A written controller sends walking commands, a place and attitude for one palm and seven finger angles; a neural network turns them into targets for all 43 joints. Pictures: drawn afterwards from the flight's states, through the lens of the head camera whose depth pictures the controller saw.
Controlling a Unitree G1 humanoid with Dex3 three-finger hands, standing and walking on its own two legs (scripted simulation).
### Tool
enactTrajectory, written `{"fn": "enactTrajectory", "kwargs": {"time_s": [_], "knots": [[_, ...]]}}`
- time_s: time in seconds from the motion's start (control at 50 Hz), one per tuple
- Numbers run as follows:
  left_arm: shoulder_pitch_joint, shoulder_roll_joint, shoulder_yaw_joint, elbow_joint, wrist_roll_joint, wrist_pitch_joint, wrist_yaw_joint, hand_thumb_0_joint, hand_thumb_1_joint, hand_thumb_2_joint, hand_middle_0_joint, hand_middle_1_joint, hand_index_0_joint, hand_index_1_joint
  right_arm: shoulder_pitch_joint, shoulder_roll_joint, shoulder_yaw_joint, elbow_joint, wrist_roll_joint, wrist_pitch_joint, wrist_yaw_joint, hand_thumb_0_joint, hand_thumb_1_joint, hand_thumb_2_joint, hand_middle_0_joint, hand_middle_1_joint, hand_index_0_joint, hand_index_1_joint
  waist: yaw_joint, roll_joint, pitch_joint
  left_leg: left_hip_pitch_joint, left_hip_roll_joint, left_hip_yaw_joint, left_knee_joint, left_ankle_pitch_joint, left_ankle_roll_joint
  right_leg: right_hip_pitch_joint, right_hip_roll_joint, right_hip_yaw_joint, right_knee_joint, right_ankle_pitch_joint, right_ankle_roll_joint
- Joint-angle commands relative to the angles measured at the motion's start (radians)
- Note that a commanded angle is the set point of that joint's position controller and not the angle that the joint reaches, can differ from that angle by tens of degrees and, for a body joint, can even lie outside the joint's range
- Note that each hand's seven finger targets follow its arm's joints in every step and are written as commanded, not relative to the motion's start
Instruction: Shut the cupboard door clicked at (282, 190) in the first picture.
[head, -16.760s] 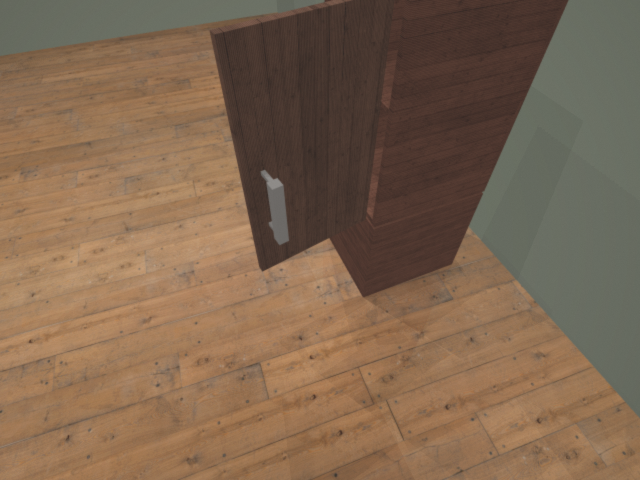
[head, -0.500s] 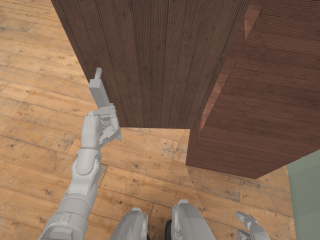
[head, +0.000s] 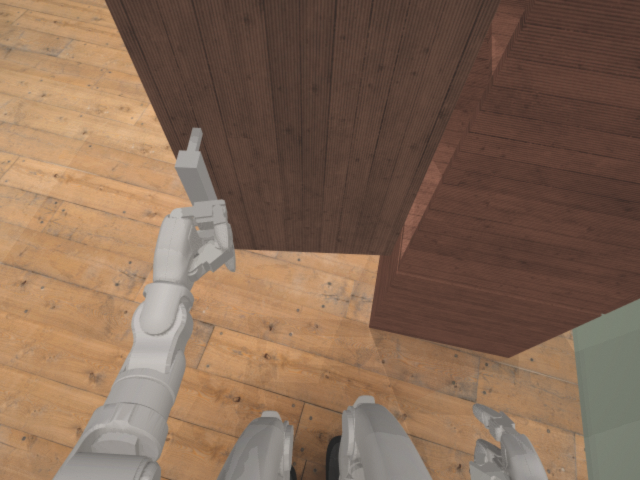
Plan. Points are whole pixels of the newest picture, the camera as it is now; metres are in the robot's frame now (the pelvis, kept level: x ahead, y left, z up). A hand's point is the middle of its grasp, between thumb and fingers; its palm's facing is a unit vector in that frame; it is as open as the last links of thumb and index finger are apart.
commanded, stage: push the door shut along its arc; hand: left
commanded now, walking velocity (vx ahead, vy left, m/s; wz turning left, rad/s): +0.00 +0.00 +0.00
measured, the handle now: (207, 188) +0.49 +0.15 +0.02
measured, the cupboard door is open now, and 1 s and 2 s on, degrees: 100 82 61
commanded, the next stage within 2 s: pull the fist back off the door in 1.68 s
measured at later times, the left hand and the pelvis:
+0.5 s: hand (238, 205) +0.45 +0.11 +0.02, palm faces -0.23 -0.97 -0.05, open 3.1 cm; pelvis -0.01 +0.02 -0.01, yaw +0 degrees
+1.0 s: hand (272, 167) +0.52 +0.07 +0.02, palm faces -0.35 -0.93 -0.05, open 3.1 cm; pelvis -0.01 +0.02 -0.02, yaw -2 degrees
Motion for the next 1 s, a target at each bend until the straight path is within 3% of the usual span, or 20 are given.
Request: {"fn": "enactTrajectory", "kwargs": {"time_s": [0.0, 0.06, 0.1, 0.16, 0.2, 0.24, 0.28, 0.34, 0.42, 0.5, 0.58, 0.66, 0.72, 0.76, 0.78, 0.82, 0.86, 0.94, 0.96, 0.98], "knots": [[-0.393, 0.146, 0.069, -0.153, -0.022, -0.063, -0.031, 0.0, 0.9, 0.9, -1.3, -1.5, -1.3, -1.5, 0.081, -0.143, -0.048, -0.081, 0.002, -0.038, -0.013, 0.0, -0.9, -0.9, 0.2, 0.3, 0.2, 0.3, -0.035, -0.012, -0.431, 0.035, 0.035, -0.062, -0.146, 0.229, -0.031, 0.456, -0.054, 0.203, -0.188, 0.184, 0.067], [-0.399, 0.144, 0.062, -0.118, -0.024, -0.048, -0.069, 0.0, 0.9, 0.9, -1.3, -1.5, -1.3, -1.5, 0.104, -0.151, -0.052, -0.079, 0.006, -0.037, -0.009, 0.0, -0.9, -0.9, 0.2, 0.3, 0.2, 0.3, -0.034, 0.018, -0.465, 0.09, 0.039, -0.073, -0.158, 0.289, -0.036, 0.44, -0.045, 0.17, -0.161, 0.258, 0.061], [-0.47, 0.112, 0.03, -0.099, -0.03, -0.036, -0.085, 0.0, 0.9, 0.9, -1.3, -1.5, -1.3, -1.5, 0.114, -0.152, -0.053, -0.07, 0.008, -0.035, -0.007, 0.0, -0.9, -0.9, 0.2, 0.3, 0.2, 0.3, -0.058, 0.021, -0.442, 0.095, 0.041, -0.08, -0.159, 0.274, -0.034, 0.4, -0.045, 0.161, -0.166, 0.233, 0.063], [-0.552, 0.169, 0.074, -0.063, -0.028, -0.04, -0.096, 0.0, 0.9, 0.9, -1.3, -1.5, -1.3, -1.5, 0.132, -0.161, -0.055, -0.057, 0.008, -0.034, -0.012, 0.0, -0.9, -0.9, 0.2, 0.3, 0.2, 0.3, -0.07, -0.002, -0.447, 0.072, 0.041, -0.083, -0.149, 0.258, -0.031, 0.394, -0.044, 0.167, -0.167, 0.211, 0.063], [-0.582, 0.133, 0.043, -0.026, -0.024, -0.041, -0.105, 0.0, 0.9, 0.9, -1.3, -1.5, -1.3, -1.5, 0.139, -0.16, -0.054, -0.051, 0.008, -0.034, -0.009, 0.0, -0.9, -0.9, 0.2, 0.3, 0.2, 0.3, -0.082, 0.014, -0.434, 0.081, 0.04, -0.086, -0.153, 0.242, -0.031, 0.363, -0.043, 0.159, -0.171, 0.185, 0.062], [-0.654, 0.168, 0.059, 0.003, -0.015, -0.048, -0.112, 0.0, 0.9, 0.9, -1.3, -1.5, -1.3, -1.5, 0.157, -0.171, -0.056, -0.037, 0.006, -0.032, -0.01, 0.0, -0.9, -0.9, 0.2, 0.3, 0.2, 0.3, -0.089, 0.041, -0.437, 0.109, 0.044, -0.101, -0.155, 0.254, -0.035, 0.326, -0.039, 0.146, -0.158, 0.181, 0.057], [-0.694, 0.131, 0.028, 0.041, -0.009, -0.049, -0.12, 0.0, 0.9, 0.9, -1.3, -1.5, -1.3, -1.5, 0.17, -0.173, -0.058, -0.031, 0.004, -0.03, -0.006, 0.0, -0.9, -0.9, 0.2, 0.3, 0.2, 0.3, -0.105, 0.05, -0.454, 0.142, 0.045, -0.113, -0.155, 0.27, -0.036, 0.289, -0.036, 0.133, -0.149, 0.18, 0.057], [-0.74, 0.161, 0.042, 0.082, -0.003, -0.053, -0.135, 0.0, 0.9, 0.9, -1.3, -1.5, -1.3, -1.5, 0.191, -0.188, -0.061, -0.023, 0.003, -0.022, -0.003, 0.0, -0.9, -0.9, 0.2, 0.3, 0.2, 0.3, -0.104, 0.089, -0.477, 0.197, 0.053, -0.139, -0.163, 0.299, -0.048, 0.236, -0.032, 0.113, -0.131, 0.174, 0.05], [-0.811, 0.143, 0.032, 0.129, -0.006, -0.054, -0.137, 0.0, 0.9, 0.9, -1.3, -1.5, -1.3, -1.5, 0.213, -0.196, -0.062, -0.017, -0.002, -0.009, 0.003, 0.0, -0.9, -0.9, 0.2, 0.3, 0.2, 0.3, -0.126, 0.098, -0.474, 0.235, 0.059, -0.166, -0.166, 0.322, -0.054, 0.179, -0.028, 0.097, -0.122, 0.164, 0.048], [-0.861, 0.188, 0.069, 0.184, 0.017, -0.054, -0.122, 0.0, 0.9, 0.9, -1.3, -1.5, -1.3, -1.5, 0.233, -0.202, -0.061, -0.009, -0.009, 0.011, 0.008, 0.0, -0.9, -0.9, 0.2, 0.3, 0.2, 0.3, -0.137, 0.07, -0.466, 0.206, 0.063, -0.172, -0.158, 0.3, -0.051, 0.171, -0.028, 0.096, -0.119, 0.148, 0.052], [-0.918, 0.187, 0.061, 0.2, 0.036, -0.058, -0.12, 0.0, 0.9, 0.9, -1.3, -1.5, -1.3, -1.5, 0.248, -0.204, -0.062, -0.008, -0.014, 0.025, 0.016, 0.0, -0.9, -0.9, 0.2, 0.3, 0.2, 0.3, -0.148, 0.117, -0.482, 0.238, 0.07, -0.192, -0.151, 0.324, -0.06, 0.131, -0.026, 0.093, -0.106, 0.155, 0.051], [-0.939, 0.235, 0.103, 0.258, 0.042, -0.035, -0.118, 0.0, 0.9, 0.9, -1.3, -1.5, -1.3, -1.5, 0.268, -0.211, -0.057, -0.01, -0.017, 0.042, 0.019, 0.0, -0.9, -0.9, 0.2, 0.3, 0.2, 0.3, -0.155, 0.103, -0.483, 0.218, 0.073, -0.196, -0.141, 0.338, -0.056, 0.134, -0.021, 0.091, -0.099, 0.164, 0.052], [-1.013, 0.236, 0.09, 0.244, 0.051, -0.03, -0.127, 0.0, 0.9, 0.9, -1.3, -1.5, -1.3, -1.5, 0.283, -0.208, -0.054, -0.014, -0.02, 0.045, 0.021, 0.0, -0.9, -0.9, 0.2, 0.3, 0.2, 0.3, -0.179, 0.115, -0.485, 0.205, 0.072, -0.191, -0.127, 0.339, -0.045, 0.13, -0.02, 0.093, -0.097, 0.173, 0.052], [-1.014, 0.286, 0.123, 0.259, 0.055, -0.021, -0.136, 0.0, 0.9, 0.9, -1.3, -1.5, -1.3, -1.5, 0.294, -0.213, -0.053, -0.01, -0.021, 0.048, 0.02, 0.0, -0.9, -0.9, 0.2, 0.3, 0.2, 0.3, -0.172, 0.109, -0.505, 0.204, 0.075, -0.194, -0.123, 0.354, -0.046, 0.151, -0.017, 0.095, -0.097, 0.185, 0.051], [-1.013, 0.285, 0.117, 0.263, 0.057, -0.016, -0.141, 0.0, 0.9, 0.9, -1.3, -1.5, -1.3, -1.5, 0.292, -0.212, -0.051, -0.013, -0.021, 0.05, 0.019, 0.0, -0.9, -0.9, 0.2, 0.3, 0.2, 0.3, -0.172, 0.125, -0.515, 0.2, 0.074, -0.189, -0.119, 0.362, -0.045, 0.153, -0.017, 0.097, -0.094, 0.192, 0.05], [-1.068, 0.242, 0.079, 0.277, 0.05, -0.001, -0.157, 0.0, 0.9, 0.9, -1.3, -1.5, -1.3, -1.5, 0.301, -0.209, -0.049, -0.008, -0.02, 0.045, 0.021, 0.0, -0.9, -0.9, 0.2, 0.3, 0.2, 0.3, -0.204, 0.119, -0.496, 0.205, 0.077, -0.198, -0.109, 0.36, -0.038, 0.119, -0.014, 0.092, -0.094, 0.19, 0.052], [-1.088, 0.323, 0.135, 0.283, 0.054, 0.011, -0.161, 0.0, 0.9, 0.9, -1.3, -1.5, -1.3, -1.5, 0.311, -0.216, -0.046, -0.005, -0.023, 0.046, 0.015, 0.0, -0.9, -0.9, 0.2, 0.3, 0.2, 0.3, -0.198, 0.122, -0.515, 0.172, 0.074, -0.18, -0.092, 0.361, -0.032, 0.15, -0.011, 0.101, -0.093, 0.201, 0.051], [-1.098, 0.323, 0.13, 0.294, 0.053, 0.037, -0.184, 0.0, 0.9, 0.9, -1.3, -1.5, -1.3, -1.5, 0.324, -0.213, -0.041, -0.008, -0.023, 0.041, 0.018, 0.0, -0.9, -0.9, 0.2, 0.3, 0.2, 0.3, -0.199, 0.15, -0.541, 0.177, 0.073, -0.175, -0.083, 0.396, -0.033, 0.156, -0.008, 0.098, -0.084, 0.231, 0.05], [-1.098, 0.366, 0.162, 0.292, 0.055, 0.041, -0.187, 0.0, 0.9, 0.9, -1.3, -1.5, -1.3, -1.5, 0.33, -0.217, -0.04, -0.008, -0.024, 0.042, 0.016, 0.0, -0.9, -0.9, 0.2, 0.3, 0.2, 0.3, -0.196, 0.141, -0.547, 0.167, 0.075, -0.17, -0.075, 0.413, -0.031, 0.174, -0.007, 0.101, -0.081, 0.251, 0.049], [-1.092, 0.36, 0.153, 0.285, 0.057, 0.048, -0.194, 0.0, 0.9, 0.9, -1.3, -1.5, -1.3, -1.5, 0.328, -0.212, -0.038, -0.014, -0.023, 0.042, 0.017, 0.0, -0.9, -0.9, 0.2, 0.3, 0.2, 0.3, -0.192, 0.162, -0.56, 0.159, 0.071, -0.158, -0.072, 0.41, -0.029, 0.186, -0.006, 0.105, -0.081, 0.255, 0.048]]}}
